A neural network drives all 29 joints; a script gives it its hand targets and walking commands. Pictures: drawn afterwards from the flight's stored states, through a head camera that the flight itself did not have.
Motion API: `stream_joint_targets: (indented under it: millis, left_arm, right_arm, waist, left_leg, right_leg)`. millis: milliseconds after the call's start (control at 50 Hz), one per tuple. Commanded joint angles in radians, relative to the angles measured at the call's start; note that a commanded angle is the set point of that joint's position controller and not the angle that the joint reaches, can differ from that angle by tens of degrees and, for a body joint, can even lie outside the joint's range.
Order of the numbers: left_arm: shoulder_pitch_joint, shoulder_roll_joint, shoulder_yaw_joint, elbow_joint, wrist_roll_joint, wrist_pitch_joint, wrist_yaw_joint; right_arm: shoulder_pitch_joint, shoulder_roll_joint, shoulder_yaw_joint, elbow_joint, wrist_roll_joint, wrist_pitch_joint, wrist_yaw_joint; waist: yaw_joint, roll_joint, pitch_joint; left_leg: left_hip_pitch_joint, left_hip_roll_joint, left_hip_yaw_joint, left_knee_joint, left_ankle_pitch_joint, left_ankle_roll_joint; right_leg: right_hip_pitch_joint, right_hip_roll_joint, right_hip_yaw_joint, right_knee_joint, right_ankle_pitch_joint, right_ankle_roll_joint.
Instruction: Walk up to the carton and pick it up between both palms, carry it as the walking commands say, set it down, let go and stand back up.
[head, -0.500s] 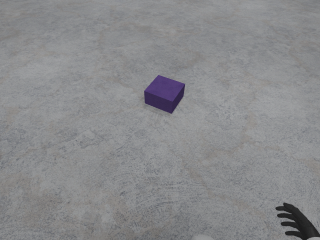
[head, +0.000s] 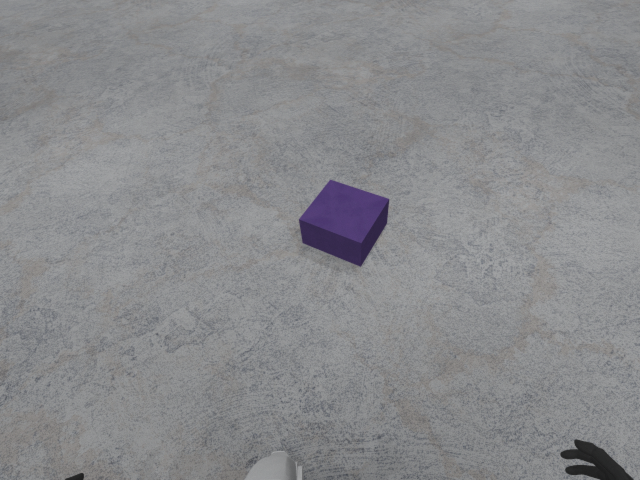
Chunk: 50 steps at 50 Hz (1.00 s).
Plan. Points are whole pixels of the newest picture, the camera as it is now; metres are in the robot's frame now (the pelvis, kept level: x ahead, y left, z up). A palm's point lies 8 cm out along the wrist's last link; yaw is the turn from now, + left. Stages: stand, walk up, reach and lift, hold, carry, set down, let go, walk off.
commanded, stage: walk up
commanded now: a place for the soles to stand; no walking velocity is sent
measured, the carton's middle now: (344, 221) +1.13 -0.01 -0.70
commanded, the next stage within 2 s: none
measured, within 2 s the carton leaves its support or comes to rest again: neither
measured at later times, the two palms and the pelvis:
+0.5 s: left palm (134, 326) +0.35 +0.34 -0.07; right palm (602, 395) +0.24 -0.34 -0.09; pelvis +0.21 +0.01 -0.01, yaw -1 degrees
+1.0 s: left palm (148, 271) +0.47 +0.36 -0.09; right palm (537, 261) +0.45 -0.32 -0.06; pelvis +0.38 +0.04 -0.01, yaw -1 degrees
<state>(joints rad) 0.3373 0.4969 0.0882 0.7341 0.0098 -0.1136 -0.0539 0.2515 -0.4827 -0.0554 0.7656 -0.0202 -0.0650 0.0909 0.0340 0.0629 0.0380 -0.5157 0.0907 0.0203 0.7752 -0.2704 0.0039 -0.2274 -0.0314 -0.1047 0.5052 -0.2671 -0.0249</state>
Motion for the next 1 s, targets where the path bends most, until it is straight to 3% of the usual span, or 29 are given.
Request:
stream_joint_targets:
  millis: [0, 60, 80, 100, 120, 140, 160, 200, 240, 300, 360, 400, 440, 460, 480, 500, 540, 580, 600, 700, 760, 780, 800, 820, 840, 860, 900, 940, 980]
  left_arm:
    - [-0.023, 0.236, 0.055, -0.061, 0.002, -0.007, 0.002]
    - [-0.034, 0.228, 0.040, -0.058, 0.004, 0.000, 0.003]
    - [-0.024, 0.206, 0.027, -0.056, 0.003, 0.000, 0.004]
    - [0.004, 0.166, 0.012, -0.057, -0.001, 0.002, 0.008]
    - [0.018, 0.109, -0.007, -0.085, -0.010, 0.003, 0.012]
    - [0.012, 0.166, 0.000, -0.065, -0.006, 0.010, 0.025]
    - [0.001, 0.204, 0.010, -0.048, -0.009, 0.013, 0.028]
    - [0.032, 0.189, 0.017, -0.028, -0.010, 0.011, 0.020]
    - [0.055, 0.159, 0.017, -0.008, -0.004, 0.017, 0.004]
    - [-0.023, 0.132, 0.018, -0.021, 0.001, 0.022, -0.012]
    - [-0.073, 0.120, 0.029, -0.019, 0.006, 0.017, -0.022]
    - [-0.065, 0.118, 0.040, -0.006, 0.007, 0.014, -0.024]
    - [-0.001, 0.144, 0.059, 0.021, 0.010, 0.008, -0.013]
    - [0.103, 0.181, 0.076, 0.043, 0.012, 0.001, 0.001]
    - [0.155, 0.287, 0.098, 0.026, 0.016, -0.008, 0.010]
    - [0.115, 0.309, 0.092, 0.007, -0.006, -0.009, 0.015]
    - [0.038, 0.254, 0.077, -0.013, -0.021, -0.003, 0.021]
    - [-0.009, 0.216, 0.060, -0.021, -0.012, 0.002, 0.020]
    - [-0.006, 0.210, 0.057, -0.024, -0.005, 0.001, 0.016]
    - [-0.051, 0.235, 0.050, -0.055, 0.002, 0.008, 0.003]
    - [-0.063, 0.187, 0.023, -0.063, 0.009, 0.021, 0.003]
    - [-0.055, 0.145, 0.007, -0.070, 0.013, 0.021, 0.007]
    - [-0.055, 0.094, -0.008, -0.089, 0.001, 0.021, 0.013]
    - [-0.051, 0.169, 0.005, -0.063, 0.002, 0.028, 0.029]
    - [-0.047, 0.198, 0.012, -0.047, -0.004, 0.024, 0.029]
    - [-0.008, 0.199, 0.016, -0.026, -0.006, 0.020, 0.026]
    - [0.039, 0.178, 0.020, -0.001, 0.001, 0.019, 0.015]
    - [0.010, 0.145, 0.019, -0.006, 0.002, 0.025, 0.001]
    - [-0.028, 0.130, 0.021, -0.015, 0.000, 0.025, -0.007]
  right_arm:
    - [-0.051, -0.142, -0.047, -0.065, 0.004, -0.014, 0.009]
    - [-0.022, -0.151, -0.062, -0.043, 0.005, -0.026, 0.007]
    - [0.029, -0.168, -0.073, -0.027, 0.003, -0.032, -0.001]
    - [0.138, -0.204, -0.088, 0.003, -0.007, -0.040, -0.015]
    - [0.224, -0.305, -0.114, -0.008, -0.013, -0.047, -0.029]
    - [0.199, -0.329, -0.122, -0.021, 0.020, -0.046, -0.035]
    - [0.128, -0.294, -0.109, -0.036, 0.034, -0.043, -0.038]
    - [0.060, -0.227, -0.083, -0.070, 0.031, -0.039, -0.043]
    - [0.053, -0.218, -0.078, -0.076, 0.015, -0.042, -0.044]
    - [0.081, -0.232, -0.083, -0.081, 0.007, -0.048, -0.037]
    - [0.049, -0.239, -0.080, -0.091, 0.009, -0.045, -0.030]
    - [0.025, -0.239, -0.076, -0.096, 0.013, -0.036, -0.027]
    - [0.049, -0.188, -0.055, -0.091, 0.010, -0.029, -0.032]
    - [0.059, -0.143, -0.039, -0.099, 0.006, -0.031, -0.037]
    - [0.053, -0.120, -0.028, -0.125, 0.012, -0.033, -0.036]
    - [0.048, -0.191, -0.038, -0.101, 0.015, -0.022, -0.051]
    - [0.068, -0.204, -0.047, -0.072, 0.017, -0.024, -0.051]
    - [0.108, -0.185, -0.048, -0.034, 0.006, -0.026, -0.041]
    - [0.113, -0.172, -0.048, -0.029, 0.000, -0.023, -0.033]
    - [0.036, -0.143, -0.053, -0.047, 0.005, -0.019, -0.011]
    - [0.121, -0.175, -0.077, -0.009, -0.002, -0.032, -0.016]
    - [0.208, -0.217, -0.094, 0.014, -0.006, -0.039, -0.029]
    - [0.258, -0.320, -0.116, -0.004, -0.013, -0.048, -0.039]
    - [0.216, -0.328, -0.123, -0.028, 0.010, -0.049, -0.044]
    - [0.157, -0.294, -0.106, -0.040, 0.023, -0.045, -0.049]
    - [0.124, -0.263, -0.094, -0.045, 0.025, -0.043, -0.053]
    - [0.086, -0.232, -0.084, -0.062, 0.013, -0.041, -0.056]
    - [0.109, -0.235, -0.084, -0.063, 0.002, -0.042, -0.051]
    - [0.100, -0.238, -0.085, -0.074, 0.001, -0.042, -0.046]
  waist:
    - [-0.009, -0.223, 0.005]
    - [-0.045, -0.167, 0.006]
    - [-0.075, -0.116, -0.022]
    - [-0.120, 0.007, -0.095]
    - [-0.164, 0.221, -0.155]
    - [-0.153, 0.130, -0.129]
    - [-0.112, 0.024, -0.076]
    - [-0.064, 0.037, -0.005]
    - [-0.062, 0.097, -0.015]
    - [-0.083, 0.108, -0.014]
    - [-0.075, 0.102, -0.003]
    - [-0.051, 0.078, -0.007]
    - [-0.008, -0.013, -0.034]
    - [0.045, -0.139, -0.078]
    - [0.079, -0.350, -0.117]
    - [0.064, -0.221, -0.094]
    - [0.021, -0.137, -0.014]
    - [-0.009, -0.193, 0.002]
    - [-0.014, -0.218, -0.013]
    - [-0.021, -0.253, -0.011]
    - [-0.084, -0.135, -0.021]
    - [-0.130, 0.008, -0.055]
    - [-0.165, 0.228, -0.063]
    - [-0.148, 0.081, -0.044]
    - [-0.109, 0.002, -0.002]
    - [-0.077, 0.011, 0.015]
    - [-0.066, 0.078, 0.003]
    - [-0.077, 0.124, -0.004]
    - [-0.077, 0.123, -0.001]
  left_leg:
    - [0.062, -0.010, 0.039, -0.121, 0.065, 0.003]
    - [0.239, -0.049, 0.067, -0.210, 0.071, 0.023]
    - [0.347, -0.073, 0.064, -0.244, 0.048, 0.036]
    - [0.498, -0.043, -0.020, -0.312, -0.048, 0.067]
    - [0.653, 0.252, -0.499, -0.466, -0.314, 0.179]
    - [0.604, 0.334, -0.656, -0.543, -0.352, 0.280]
    - [0.526, 0.306, -0.560, -0.506, -0.287, 0.291]
    - [0.400, 0.234, -0.359, -0.508, -0.122, 0.249]
    - [0.325, 0.180, -0.221, -0.484, 0.041, 0.233]
    - [0.287, 0.181, -0.168, -0.498, 0.028, 0.250]
    - [0.215, 0.153, -0.123, -0.495, -0.074, 0.224]
    - [0.160, 0.138, -0.094, -0.446, -0.128, 0.198]
    - [0.057, 0.102, -0.048, -0.286, -0.142, 0.159]
    - [-0.032, 0.048, 0.003, -0.059, -0.057, 0.125]
    - [-0.247, -0.081, 0.065, 0.260, -0.185, 0.052]
    - [-0.292, -0.039, -0.058, 0.373, -0.241, 0.051]
    - [-0.254, 0.029, -0.101, 0.326, -0.128, 0.036]
    - [-0.134, 0.018, -0.060, 0.172, -0.109, 0.014]
    - [-0.075, 0.001, -0.034, 0.125, -0.109, 0.005]
    - [0.120, -0.033, 0.055, -0.100, 0.005, 0.007]
    - [0.394, -0.082, 0.069, -0.208, 0.002, 0.034]
    - [0.509, -0.023, -0.055, -0.294, -0.145, 0.068]
    - [0.585, 0.278, -0.611, -0.530, -0.509, 0.199]
    - [0.520, 0.343, -0.688, -0.566, -0.525, 0.288]
    - [0.456, 0.310, -0.596, -0.530, -0.409, 0.291]
    - [0.417, 0.268, -0.477, -0.509, -0.291, 0.269]
    - [0.334, 0.201, -0.290, -0.469, -0.068, 0.234]
    - [0.281, 0.186, -0.210, -0.462, 0.028, 0.245]
    - [0.235, 0.174, -0.170, -0.464, -0.012, 0.238]
  right_leg:
    - [-0.051, -0.218, 0.199, -0.238, -0.123, -0.189]
    - [-0.125, -0.219, 0.181, -0.158, -0.142, -0.165]
    - [-0.151, -0.191, 0.146, -0.053, -0.052, -0.145]
    - [-0.187, -0.123, 0.072, 0.190, 0.052, -0.115]
    - [-0.432, 0.002, -0.001, 0.545, -0.081, -0.032]
    - [-0.511, 0.025, 0.140, 0.658, -0.228, -0.017]
    - [-0.522, -0.021, 0.204, 0.687, -0.174, -0.015]
    - [-0.475, -0.079, 0.193, 0.575, -0.120, -0.003]
    - [-0.365, -0.076, 0.140, 0.440, -0.103, 0.017]
    - [-0.312, -0.074, 0.086, 0.305, -0.044, 0.019]
    - [-0.205, -0.041, 0.039, 0.166, 0.033, 0.013]
    - [-0.090, -0.007, 0.009, 0.077, 0.071, 0.005]
    - [0.111, 0.017, 0.031, 0.020, 0.028, -0.019]
    - [0.257, -0.042, 0.155, -0.049, -0.105, -0.059]
    - [0.332, -0.351, 0.685, -0.245, -0.407, -0.189]
    - [0.294, -0.410, 0.761, -0.269, -0.422, -0.261]
    - [0.173, -0.347, 0.551, -0.230, -0.181, -0.257]
    - [0.076, -0.252, 0.339, -0.189, 0.052, -0.213]
    - [0.043, -0.232, 0.288, -0.172, 0.126, -0.214]
    - [-0.115, -0.213, 0.218, -0.181, -0.144, -0.197]
    - [-0.299, -0.159, 0.165, -0.016, -0.337, -0.143]
    - [-0.373, -0.103, 0.113, 0.194, -0.306, -0.108]
    - [-0.588, 0.044, 0.031, 0.550, -0.291, -0.028]
    - [-0.604, 0.006, 0.188, 0.659, -0.241, -0.019]
    - [-0.591, -0.031, 0.221, 0.657, -0.171, -0.009]
    - [-0.557, -0.059, 0.212, 0.605, -0.136, -0.003]
    - [-0.428, -0.079, 0.153, 0.457, -0.125, 0.013]
    - [-0.344, -0.065, 0.095, 0.376, -0.114, 0.018]
    - [-0.272, -0.052, 0.068, 0.272, -0.053, 0.012]
